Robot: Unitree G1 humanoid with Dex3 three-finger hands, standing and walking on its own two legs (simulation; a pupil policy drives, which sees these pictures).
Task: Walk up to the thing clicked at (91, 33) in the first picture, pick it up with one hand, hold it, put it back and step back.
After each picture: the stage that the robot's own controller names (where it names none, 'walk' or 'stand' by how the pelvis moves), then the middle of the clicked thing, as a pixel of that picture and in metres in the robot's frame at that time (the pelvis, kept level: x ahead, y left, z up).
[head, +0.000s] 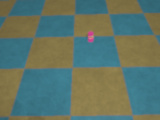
stand; (90, 36) +1.50 -0.04 -0.72
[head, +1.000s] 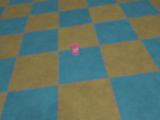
walk; (75, 49) +1.37 +0.26 -0.70
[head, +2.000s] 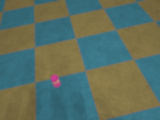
walk; (55, 81) +0.83 +0.39 -0.71
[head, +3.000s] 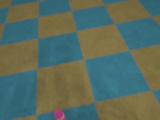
walk; (59, 116) +0.52 +0.30 -0.71
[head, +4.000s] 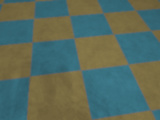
stand; out of the picture +0.38 +0.24 -0.71
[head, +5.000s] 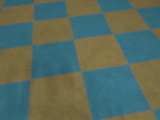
stand; out of the picture +0.37 +0.25 -0.72
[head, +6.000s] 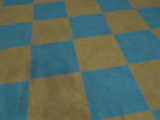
stand; out of the picture +0.37 +0.26 -0.72
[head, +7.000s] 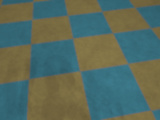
stand; out of the picture +0.36 +0.26 -0.73
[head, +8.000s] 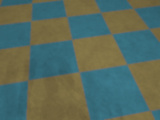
go down; out of the picture +0.36 +0.26 -0.73
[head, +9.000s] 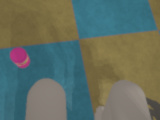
go down; (20, 58) +0.44 +0.28 -0.34
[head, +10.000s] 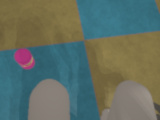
approach; (25, 59) +0.43 +0.28 -0.31
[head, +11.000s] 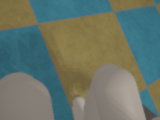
close in; out of the picture +0.42 +0.31 -0.22
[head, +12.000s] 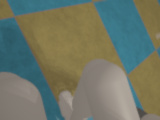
close; out of the picture +0.41 +0.32 -0.22
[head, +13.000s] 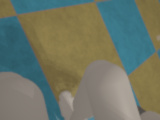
lift; out of the picture +0.40 +0.32 -0.23
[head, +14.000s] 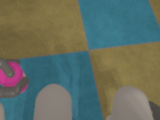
lift; (13, 79) +0.32 +0.26 -0.07
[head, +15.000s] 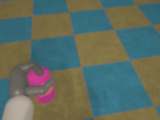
hold; (42, 85) +0.34 +0.16 +0.04
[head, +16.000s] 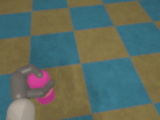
hold; (42, 87) +0.34 +0.17 +0.01
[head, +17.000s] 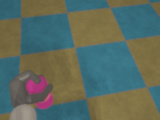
crouch; (40, 93) +0.33 +0.17 -0.06
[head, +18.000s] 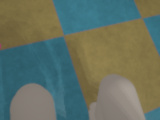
lower; out of the picture +0.48 +0.28 -0.11
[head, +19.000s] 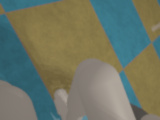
lower; out of the picture +0.42 +0.32 -0.23
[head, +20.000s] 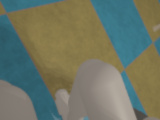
lower; out of the picture +0.42 +0.32 -0.22
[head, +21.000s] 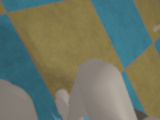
lower; out of the picture +0.42 +0.33 -0.23
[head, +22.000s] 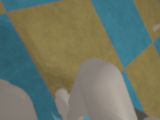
lower; out of the picture +0.43 +0.33 -0.23
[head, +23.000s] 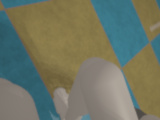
open; out of the picture +0.42 +0.32 -0.23
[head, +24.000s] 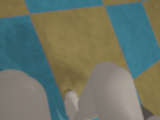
stand; out of the picture +0.42 +0.31 -0.24
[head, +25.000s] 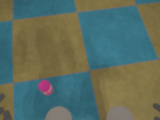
walk; (46, 87) +0.43 +0.24 -0.51
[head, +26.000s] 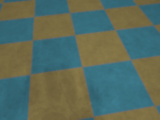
stand; out of the picture +0.40 +0.23 -0.66
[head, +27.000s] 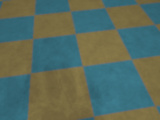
stand; out of the picture +0.39 +0.23 -0.66
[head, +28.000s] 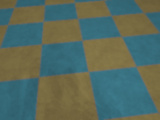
stand; out of the picture +0.41 +0.21 -0.71
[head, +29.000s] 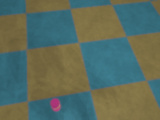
walk; (55, 104) +0.45 +0.19 -0.71
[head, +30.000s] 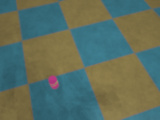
walk; (53, 82) +0.66 +0.28 -0.69
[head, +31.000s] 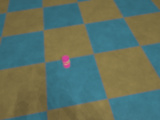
stand; (66, 61) +0.99 +0.25 -0.70
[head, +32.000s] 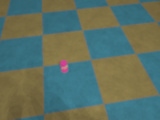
stand; (64, 66) +1.00 +0.24 -0.72
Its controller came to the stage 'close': yes
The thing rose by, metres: 0.71
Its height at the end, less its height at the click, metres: +0.00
